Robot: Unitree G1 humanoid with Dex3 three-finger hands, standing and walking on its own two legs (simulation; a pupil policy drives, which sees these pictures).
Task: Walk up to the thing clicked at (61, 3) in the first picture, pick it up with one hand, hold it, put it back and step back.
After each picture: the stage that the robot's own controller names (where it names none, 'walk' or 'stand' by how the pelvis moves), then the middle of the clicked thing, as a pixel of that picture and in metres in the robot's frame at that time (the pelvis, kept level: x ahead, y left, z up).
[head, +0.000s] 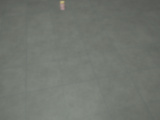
stand; (62, 5) +2.25 +0.35 -0.72
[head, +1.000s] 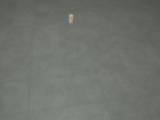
walk; (71, 19) +2.11 +0.17 -0.70
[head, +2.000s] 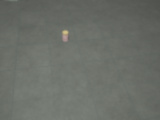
walk; (65, 36) +1.45 +0.15 -0.71
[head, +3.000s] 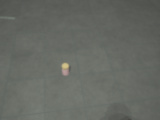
walk; (65, 69) +0.94 +0.17 -0.72
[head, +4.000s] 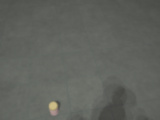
walk; (53, 108) +0.56 +0.21 -0.71
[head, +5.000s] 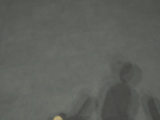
stand; out of the picture +0.40 +0.21 -0.70
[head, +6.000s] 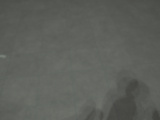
stand; out of the picture +0.38 +0.20 -0.72
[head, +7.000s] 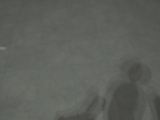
stand; out of the picture +0.34 +0.21 -0.72
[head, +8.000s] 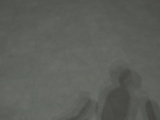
stand; out of the picture +0.32 +0.20 -0.72
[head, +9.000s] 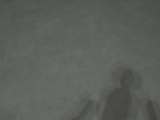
stand; out of the picture +0.31 +0.21 -0.72
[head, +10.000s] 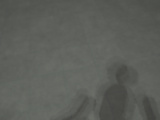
stand; out of the picture +0.31 +0.22 -0.72
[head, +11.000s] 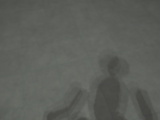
stand; out of the picture +0.32 +0.23 -0.72
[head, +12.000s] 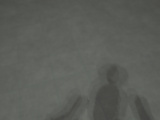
stand; out of the picture +0.26 +0.24 -0.72
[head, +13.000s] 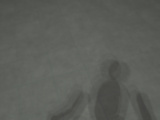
stand; out of the picture +0.26 +0.26 -0.73
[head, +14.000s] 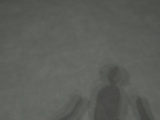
stand; out of the picture +0.28 +0.23 -0.73
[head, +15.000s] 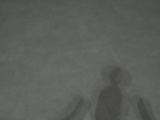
stand; out of the picture +0.29 +0.22 -0.73
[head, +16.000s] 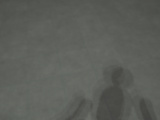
stand; out of the picture +0.29 +0.21 -0.73
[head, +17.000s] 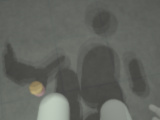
go down; (37, 89) +0.34 +0.25 -0.45
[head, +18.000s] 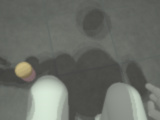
go down; (26, 72) +0.37 +0.28 -0.31
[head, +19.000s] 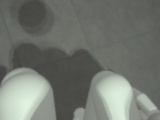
close in; out of the picture +0.33 +0.31 -0.23
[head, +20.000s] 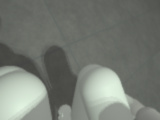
close; out of the picture +0.32 +0.32 -0.20
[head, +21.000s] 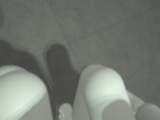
lift; out of the picture +0.29 +0.32 -0.21
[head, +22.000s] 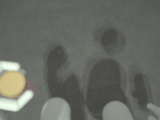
lift; (18, 87) +0.30 +0.22 +0.00
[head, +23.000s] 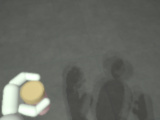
hold; (36, 98) +0.29 +0.18 +0.01
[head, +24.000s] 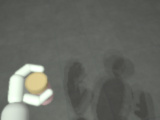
hold; (40, 89) +0.33 +0.17 +0.01
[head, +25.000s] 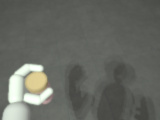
hold; (40, 88) +0.33 +0.17 +0.02
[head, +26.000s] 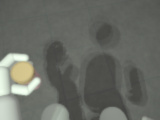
crouch; (27, 77) +0.36 +0.21 -0.06
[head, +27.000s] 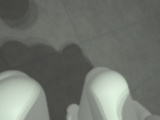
lower; out of the picture +0.33 +0.33 -0.20
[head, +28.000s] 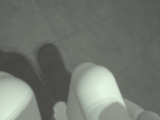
lower; out of the picture +0.34 +0.34 -0.21
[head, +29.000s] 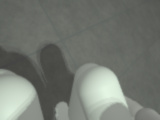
lower; out of the picture +0.33 +0.34 -0.21
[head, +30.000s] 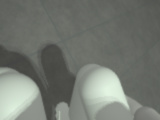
lower; out of the picture +0.32 +0.34 -0.21
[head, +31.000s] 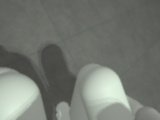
loosen; out of the picture +0.32 +0.34 -0.21
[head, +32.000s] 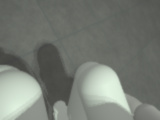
withdraw; out of the picture +0.32 +0.32 -0.21
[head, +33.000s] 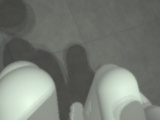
stand; out of the picture +0.33 +0.31 -0.21
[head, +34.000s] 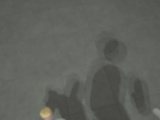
stand; (47, 114) +0.34 +0.23 -0.56
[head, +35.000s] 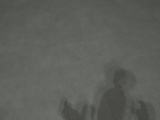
stand; out of the picture +0.32 +0.22 -0.66
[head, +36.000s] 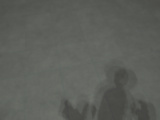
stand; out of the picture +0.31 +0.23 -0.67
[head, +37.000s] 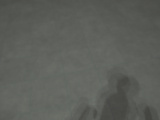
stand; out of the picture +0.34 +0.22 -0.72
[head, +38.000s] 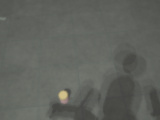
walk; (63, 97) +0.49 +0.18 -0.69
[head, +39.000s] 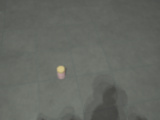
walk; (61, 72) +0.79 +0.17 -0.71
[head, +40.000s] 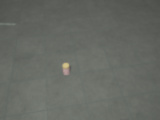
stand; (66, 69) +1.00 +0.21 -0.71
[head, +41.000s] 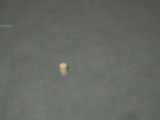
stand; (63, 69) +1.00 +0.23 -0.72
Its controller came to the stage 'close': yes
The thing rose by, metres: 0.72
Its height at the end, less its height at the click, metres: +0.00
